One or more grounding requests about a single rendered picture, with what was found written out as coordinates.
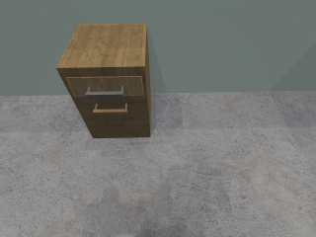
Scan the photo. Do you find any cabinet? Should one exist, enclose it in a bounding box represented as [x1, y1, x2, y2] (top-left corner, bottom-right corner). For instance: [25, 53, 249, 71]
[56, 23, 151, 138]

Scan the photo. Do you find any drawer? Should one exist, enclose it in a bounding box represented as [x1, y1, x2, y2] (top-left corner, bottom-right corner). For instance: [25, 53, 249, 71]
[66, 76, 143, 97]

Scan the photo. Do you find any handle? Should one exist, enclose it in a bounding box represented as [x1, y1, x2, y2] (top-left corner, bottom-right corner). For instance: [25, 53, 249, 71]
[85, 86, 124, 99]
[93, 109, 127, 116]

